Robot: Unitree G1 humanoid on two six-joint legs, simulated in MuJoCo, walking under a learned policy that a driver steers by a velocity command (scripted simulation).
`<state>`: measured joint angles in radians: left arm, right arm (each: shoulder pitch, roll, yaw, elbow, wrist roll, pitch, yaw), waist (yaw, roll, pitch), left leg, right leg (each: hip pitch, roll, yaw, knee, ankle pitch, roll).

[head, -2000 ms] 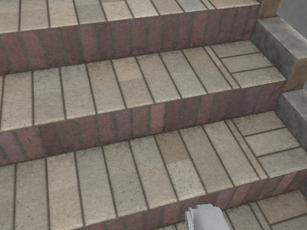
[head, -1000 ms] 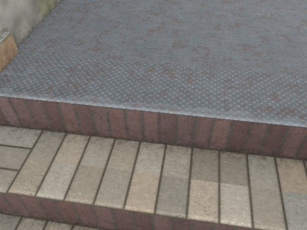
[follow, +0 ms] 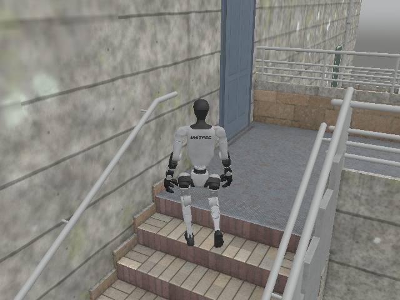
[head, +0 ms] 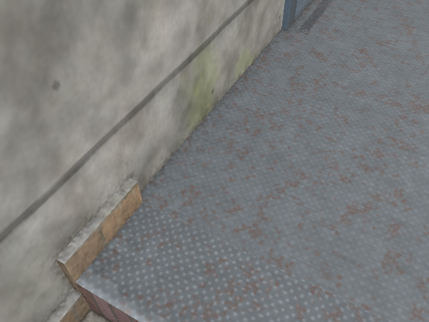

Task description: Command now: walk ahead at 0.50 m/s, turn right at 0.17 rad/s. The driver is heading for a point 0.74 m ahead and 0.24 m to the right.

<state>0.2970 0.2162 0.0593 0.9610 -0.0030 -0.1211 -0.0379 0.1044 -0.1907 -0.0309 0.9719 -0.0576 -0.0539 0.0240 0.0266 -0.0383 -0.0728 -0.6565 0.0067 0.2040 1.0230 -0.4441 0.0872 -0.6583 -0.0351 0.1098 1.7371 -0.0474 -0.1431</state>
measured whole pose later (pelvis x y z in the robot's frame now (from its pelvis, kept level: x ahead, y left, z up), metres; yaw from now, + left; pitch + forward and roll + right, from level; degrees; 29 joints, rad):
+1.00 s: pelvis +0.58 -0.10 +0.23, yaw -32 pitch +4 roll +0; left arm 0.28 0.21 0.08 0.96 0.03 -0.11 -0.05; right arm 0.05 -0.18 -0.02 0.84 -0.01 -0.14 0.00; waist 0.02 -0.01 -0.08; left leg -0.47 0.04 0.12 0.59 -0.19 0.04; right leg -0.48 0.07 0.09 1.33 -0.44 -0.04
